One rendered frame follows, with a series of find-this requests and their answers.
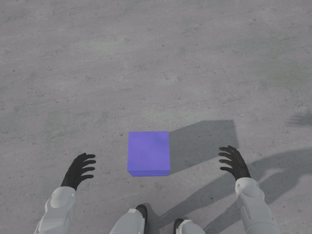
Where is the right robot hand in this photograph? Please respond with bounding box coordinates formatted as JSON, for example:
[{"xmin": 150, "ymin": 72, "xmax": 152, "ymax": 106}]
[{"xmin": 218, "ymin": 145, "xmax": 251, "ymax": 181}]

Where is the left robot forearm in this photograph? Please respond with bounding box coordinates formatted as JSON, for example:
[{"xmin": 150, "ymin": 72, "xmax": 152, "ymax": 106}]
[{"xmin": 34, "ymin": 186, "xmax": 77, "ymax": 234}]

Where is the right robot forearm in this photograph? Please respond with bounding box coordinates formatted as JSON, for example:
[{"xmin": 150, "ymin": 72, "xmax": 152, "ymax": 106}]
[{"xmin": 235, "ymin": 177, "xmax": 282, "ymax": 234}]

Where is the carton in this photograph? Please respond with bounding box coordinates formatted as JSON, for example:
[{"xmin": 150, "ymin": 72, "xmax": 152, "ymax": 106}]
[{"xmin": 127, "ymin": 131, "xmax": 170, "ymax": 177}]

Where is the robot right shin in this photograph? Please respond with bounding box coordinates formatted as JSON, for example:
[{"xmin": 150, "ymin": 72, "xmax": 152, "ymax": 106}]
[{"xmin": 180, "ymin": 220, "xmax": 193, "ymax": 226}]

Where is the left robot thigh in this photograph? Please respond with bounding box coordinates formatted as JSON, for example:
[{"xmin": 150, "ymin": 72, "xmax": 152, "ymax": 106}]
[{"xmin": 109, "ymin": 213, "xmax": 145, "ymax": 234}]

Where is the left robot hand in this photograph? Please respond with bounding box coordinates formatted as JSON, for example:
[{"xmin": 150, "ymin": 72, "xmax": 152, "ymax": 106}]
[{"xmin": 61, "ymin": 153, "xmax": 96, "ymax": 191}]

